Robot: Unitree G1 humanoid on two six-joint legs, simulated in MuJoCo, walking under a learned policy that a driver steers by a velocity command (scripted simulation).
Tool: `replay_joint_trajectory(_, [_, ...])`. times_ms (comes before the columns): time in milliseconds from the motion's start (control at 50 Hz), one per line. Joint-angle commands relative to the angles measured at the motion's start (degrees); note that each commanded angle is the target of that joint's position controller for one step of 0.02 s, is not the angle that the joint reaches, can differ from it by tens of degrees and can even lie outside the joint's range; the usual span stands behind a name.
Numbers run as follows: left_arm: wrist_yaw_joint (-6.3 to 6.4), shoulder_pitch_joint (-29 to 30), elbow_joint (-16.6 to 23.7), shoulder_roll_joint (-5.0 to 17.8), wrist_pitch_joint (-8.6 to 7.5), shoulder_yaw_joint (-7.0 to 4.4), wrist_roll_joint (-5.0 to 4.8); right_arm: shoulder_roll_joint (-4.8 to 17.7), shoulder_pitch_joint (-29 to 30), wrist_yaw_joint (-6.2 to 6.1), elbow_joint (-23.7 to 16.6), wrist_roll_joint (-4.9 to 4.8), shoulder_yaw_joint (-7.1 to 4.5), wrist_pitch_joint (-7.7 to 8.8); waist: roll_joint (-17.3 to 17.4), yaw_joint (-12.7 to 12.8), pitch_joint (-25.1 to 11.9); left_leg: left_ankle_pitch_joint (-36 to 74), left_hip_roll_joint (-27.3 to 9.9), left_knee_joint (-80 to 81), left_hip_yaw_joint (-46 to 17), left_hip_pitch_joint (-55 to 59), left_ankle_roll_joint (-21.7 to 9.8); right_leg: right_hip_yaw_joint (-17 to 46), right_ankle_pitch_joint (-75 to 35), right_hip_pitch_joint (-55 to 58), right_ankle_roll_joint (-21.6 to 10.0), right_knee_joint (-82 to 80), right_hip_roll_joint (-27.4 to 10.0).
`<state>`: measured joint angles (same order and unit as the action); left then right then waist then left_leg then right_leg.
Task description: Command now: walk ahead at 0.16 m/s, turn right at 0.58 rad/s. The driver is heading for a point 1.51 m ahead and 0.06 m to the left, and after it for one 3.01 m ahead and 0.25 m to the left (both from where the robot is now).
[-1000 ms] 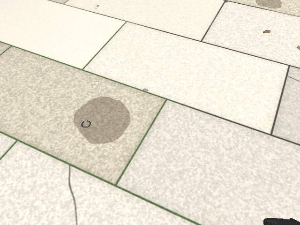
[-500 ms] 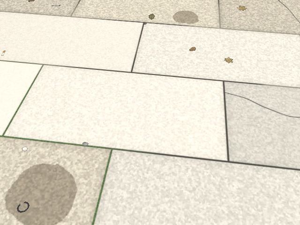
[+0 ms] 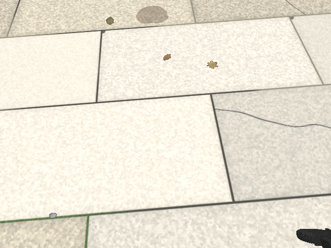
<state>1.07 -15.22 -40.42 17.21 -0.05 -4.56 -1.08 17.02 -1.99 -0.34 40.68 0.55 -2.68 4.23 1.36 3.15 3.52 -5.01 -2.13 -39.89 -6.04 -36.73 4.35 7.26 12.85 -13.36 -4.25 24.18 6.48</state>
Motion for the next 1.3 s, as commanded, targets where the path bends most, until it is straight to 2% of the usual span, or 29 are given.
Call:
replay_joint_trajectory(20, [0.94, 0.7, 3.8, 8.8, 0.46, -2.41, -0.19, 4.8, -0.3, 0.43, -3.2, -0.41, -1.28, 0.01, -7.6, -1.5, -9.9, 3.9, 4.4, 6.3, 2.3, 12.4, 0.1, 9.4, -27.0, -0.2, -5.7, 0.3, -11.2])
replay_joint_trajectory(80, [1.24, 3.6, 5.0, 7.6, 0.66, -2.06, -0.05, 6.7, -3.4, 0.58, -2.9, 0.01, -2.38, 0.81, -9.0, -4.3, -9.0, 4.8, 3.7, 14.1, 1.1, 16.3, -2.4, 15.0, -19.6, 2.1, -3.7, 6.5, -10.7])
replay_joint_trajectory(100, [1.18, 3.7, 5.6, 5.9, 0.45, -1.55, 0.19, 7.9, -5.5, 0.29, -2.7, 0.66, -2.77, 1.28, -7.6, -5.2, -10.5, 12.9, 0.3, 17.4, -0.2, 22.4, -4.4, 14.0, -14.9, 0.6, -1.6, 11.8, -7.8])
replay_joint_trajectory(120, [1.12, 2.2, 6.7, 2.7, 0.14, -0.46, 1.30, 11.0, -8.4, -0.44, -3.2, 1.71, -3.27, 1.20, 1.1, -5.0, -15.6, 31.8, -11.3, 15.7, -9.7, 34.0, -8.8, 7.9, 2.8, -6.2, 1.4, 25.5, -2.9])
replay_joint_trajectory(140, [0.80, -8.1, 6.8, 2.2, 0.12, -0.14, 0.36, 12.2, -9.6, -0.42, -2.4, 2.67, -3.50, -0.03, 16.0, -0.1, -21.3, 37.8, -24.4, 16.4, -28.0, 45.2, -20.7, 3.4, 30.7, -18.4, 4.4, 37.5, 2.8])
replay_joint_trajectory(160, [0.63, -10.1, 4.6, 8.2, 0.56, -1.42, 0.18, 9.0, -7.7, -0.46, -3.4, 0.77, -3.10, -0.79, 11.4, -0.5, -20.2, 23.8, -24.4, 17.8, -30.8, 42.4, -21.9, 3.3, 27.2, -21.6, 6.5, 45.1, -2.4])
replay_joint_trajectory(180, [0.86, -4.4, 4.4, 10.9, 1.52, -2.32, -0.19, 5.6, -6.3, -0.64, -4.4, 0.61, -2.11, -1.28, 6.7, -2.8, -15.2, 16.0, -19.6, 18.0, -22.3, 37.8, -19.3, 1.8, 22.6, -22.7, 7.7, 48.4, -4.0])
replay_joint_trajectory(200, [1.35, -1.8, 4.3, 10.2, 2.59, -2.39, -0.08, 4.8, -4.7, -0.61, -4.5, 0.89, -1.61, -1.95, 3.7, -2.8, -12.7, 9.4, -16.0, 19.3, -17.1, 32.9, -17.4, 0.7, 19.3, -22.1, 8.3, 48.8, -4.8])
replay_joint_trajectory(280, [1.33, -0.9, 5.2, 4.6, 3.38, -0.85, 0.34, 5.3, -1.8, -0.80, -3.6, 0.98, -1.45, -3.07, 6.6, -1.6, -8.0, 5.4, -9.4, 23.4, -5.3, 21.8, -16.6, -3.4, 14.0, -14.3, 8.7, 38.9, -5.4])
replay_joint_trajectory(380, [0.49, 1.9, 5.3, 3.6, 2.44, 0.30, 0.90, 6.9, -3.6, -0.47, -1.9, -0.11, -1.97, -3.61, 8.4, -3.9, -11.2, 6.9, -11.3, 22.1, -4.4, 24.9, -18.4, -5.6, 10.3, -6.1, 7.5, 20.1, -7.1])
replay_joint_trajectory(440, [-0.30, -0.3, 3.5, 3.5, 2.35, 0.22, 1.10, 6.7, -3.4, -0.17, -0.8, -1.05, -1.54, -4.17, 7.4, -2.0, -9.8, -1.1, -10.2, 20.2, -3.4, 21.6, -16.0, -7.9, 0.5, 2.2, 4.9, 4.5, -5.8])
replay_joint_trajectory(460, [-0.40, -0.1, 3.6, 4.1, 2.35, 0.16, 1.56, 5.7, -5.8, -0.02, 0.3, -1.28, -1.13, -4.05, 6.3, -2.0, -9.0, -4.9, -8.7, 19.5, -2.6, 18.8, -13.0, -6.7, -2.3, 5.9, 3.3, -0.3, -6.2])
replay_joint_trajectory(480, [-0.14, 0.2, 4.5, 6.7, 2.36, -0.10, 2.37, 4.0, -7.1, 0.35, 0.6, -0.60, -0.48, -3.63, 1.2, -2.9, -9.1, -9.6, -6.2, 15.4, 0.0, 15.0, -8.7, 0.8, -5.5, 9.3, 0.7, -2.6, -12.4])
replay_joint_trajectory(500, [0.06, 3.6, 4.8, 9.5, 2.52, -0.49, 2.71, 0.7, -8.8, 0.66, 0.1, 0.69, 0.28, -3.02, -11.1, -6.9, -8.1, -14.9, 0.3, 11.7, 7.5, 15.1, -4.2, 7.7, -2.8, 3.3, -3.7, -3.8, -18.7])
replay_joint_trajectory(540, [-0.55, 6.1, 4.7, 2.9, 1.29, 1.29, 3.23, 2.6, -4.6, 0.50, 0.6, 1.24, 0.05, -2.90, -10.3, -4.6, -5.7, -9.9, 1.0, 12.1, 6.9, 22.6, -2.4, 6.1, 16.1, -4.7, -2.9, -7.4, -15.5])
replay_joint_trajectory(580, [-0.45, 2.9, 3.6, 7.8, 0.65, -0.16, 2.35, 4.5, -4.2, 0.13, 1.5, 0.29, -0.73, -2.93, -12.6, -2.2, -2.2, -14.2, 3.9, 6.3, 10.1, 17.8, -2.6, 8.4, 26.9, -3.9, -2.7, -10.3, -15.5])
replay_joint_trajectory(620, [0.11, -0.6, 2.6, 9.5, 0.03, -0.67, 1.44, 5.5, -2.9, 0.58, 0.8, -1.17, -1.24, -2.09, -13.9, -0.6, 1.4, -17.7, 2.7, -0.1, 8.2, 10.0, -4.7, 14.9, 28.5, -1.1, -5.9, -13.1, -20.3])
replay_joint_trajectory(700, [0.44, -3.1, 1.5, 7.5, -1.47, -0.45, 0.28, 4.2, -1.7, 2.15, 0.4, -2.15, -1.15, 0.26, -10.2, 0.3, 1.8, -21.6, -1.4, -3.0, 5.3, -0.3, -7.8, 16.9, 17.7, 9.6, -8.4, -12.7, -22.8])
replay_joint_trajectory(780, [-0.55, 1.0, 1.9, 8.4, -1.22, -0.81, -0.37, 3.4, -8.0, 3.21, 3.9, -1.74, -0.92, 1.00, -7.9, -4.2, -2.3, -6.4, 2.8, 10.8, 10.7, 22.1, -7.2, 6.9, 7.3, 0.1, -6.0, -9.2, -17.4])
replay_joint_trajectory(820, [-0.85, 1.3, 1.8, 5.2, -1.41, 0.12, 0.18, 5.2, -16.5, 2.62, 6.9, -1.77, -1.78, 0.58, -5.8, -7.8, -4.7, -6.3, 1.8, 12.4, 8.2, 35.6, -7.4, 3.2, 7.4, -7.6, -3.0, -1.4, -14.2])
replay_joint_trajectory(840, [-1.02, 2.8, 3.1, 1.0, -1.89, 1.40, 1.08, 9.4, -22.6, 1.90, 7.6, -1.46, -2.63, 0.66, 5.0, -9.8, -6.4, -10.0, -9.0, 18.8, -6.8, 42.1, -11.0, -3.4, 9.0, -14.8, 1.1, 16.5, -8.6])
replay_joint_trajectory(860, [-0.56, 2.6, 6.2, 1.5, -3.08, 1.18, 0.20, 16.0, -25.8, 2.31, 8.0, -0.91, -4.18, 0.69, 18.4, -10.0, -7.8, -22.0, -19.6, 27.2, -30.1, 47.2, -20.1, -5.8, 19.4, -28.3, 3.6, 32.1, -3.4])
replay_joint_trajectory(880, [-0.34, 2.6, 5.4, 5.9, -3.99, -0.01, -0.81, 11.8, -22.7, 2.25, 7.0, -0.89, -2.97, 1.11, 10.4, -9.1, -4.4, -29.6, -20.6, 28.8, -32.4, 45.4, -21.4, -1.5, 19.4, -33.9, 3.1, 40.6, -6.9])
replay_joint_trajectory(900, [-0.66, 3.3, 5.0, 6.8, -4.53, -0.34, -1.26, 9.0, -20.0, 1.95, 6.1, -0.89, -2.08, 1.37, 7.5, -8.0, -1.1, -29.8, -18.5, 28.8, -27.1, 43.4, -19.5, -1.2, 13.5, -36.5, 2.1, 42.5, -9.2])
replay_joint_trajectory(960, [-1.19, 4.0, 3.8, 4.7, -4.87, -0.34, 0.26, 6.7, -16.0, 1.64, 5.0, -0.27, -0.98, 1.30, 4.0, -5.7, 0.5, -13.4, -12.6, 30.4, -13.9, 37.8, -16.1, -3.0, 1.7, -33.4, 2.1, 38.3, -13.0])
replay_joint_trajectory(1060, [-1.85, 9.1, 5.7, 1.4, -4.63, 0.78, 0.56, 7.4, -18.0, 0.75, 6.0, -0.75, -0.99, 0.73, 2.3, -6.3, 0.0, 8.0, -9.0, 31.9, -2.2, 35.4, -15.7, -6.7, -8.3, -30.1, 5.2, 24.5, -12.2])
replay_joint_trajectory(1200, [-3.90, 19.3, 9.1, 1.0, -5.59, 1.49, -0.36, 8.7, -23.0, 0.10, 8.6, -1.74, -1.42, -0.26, 2.8, -8.3, 3.2, 9.0, -11.2, 32.0, 1.1, 37.1, -14.9, -7.8, -16.9, -23.7, 3.5, 7.1, -9.4])
replay_joint_trajectory(1260, [-4.19, 16.3, 8.7, 3.6, -5.73, 0.53, -0.05, 10.0, -22.3, -0.17, 8.9, -1.79, -2.14, -0.87, 4.2, -4.9, -0.2, 26.3, -12.5, 25.2, 1.9, 42.4, -13.2, -8.7, -11.3, -17.7, 0.5, 5.4, -7.1])
replay_joint_trajectory(1300, [-3.26, 2.3, 4.7, 7.4, -5.30, -1.56, 0.11, 10.0, -21.1, -0.46, 8.5, -1.39, -2.11, -1.65, 4.4, 2.9, -9.8, 40.9, -9.1, 7.8, 4.9, 39.4, -11.0, -11.0, -10.9, 2.2, -2.7, 4.5, -4.5])
